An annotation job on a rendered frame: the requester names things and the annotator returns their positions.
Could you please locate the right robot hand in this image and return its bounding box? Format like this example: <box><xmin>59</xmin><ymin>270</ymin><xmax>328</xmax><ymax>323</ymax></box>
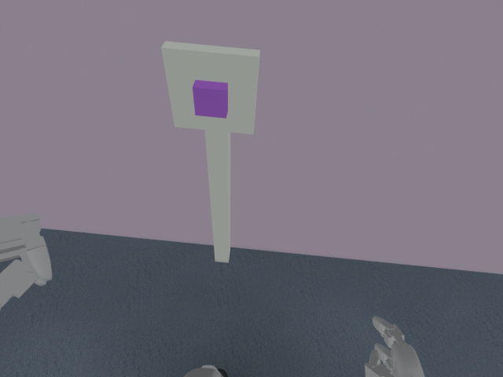
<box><xmin>365</xmin><ymin>316</ymin><xmax>424</xmax><ymax>377</ymax></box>

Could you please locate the panel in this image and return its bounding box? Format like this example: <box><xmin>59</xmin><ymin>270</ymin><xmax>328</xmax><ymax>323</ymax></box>
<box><xmin>161</xmin><ymin>41</ymin><xmax>260</xmax><ymax>263</ymax></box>

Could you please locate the robot left shin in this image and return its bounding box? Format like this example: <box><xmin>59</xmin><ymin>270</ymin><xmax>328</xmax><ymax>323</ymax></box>
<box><xmin>201</xmin><ymin>365</ymin><xmax>221</xmax><ymax>375</ymax></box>

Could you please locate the button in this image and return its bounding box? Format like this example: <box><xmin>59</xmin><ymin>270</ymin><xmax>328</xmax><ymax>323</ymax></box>
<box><xmin>193</xmin><ymin>80</ymin><xmax>228</xmax><ymax>119</ymax></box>

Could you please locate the left robot hand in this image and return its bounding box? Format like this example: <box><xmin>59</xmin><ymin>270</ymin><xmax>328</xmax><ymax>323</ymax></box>
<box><xmin>0</xmin><ymin>213</ymin><xmax>52</xmax><ymax>311</ymax></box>

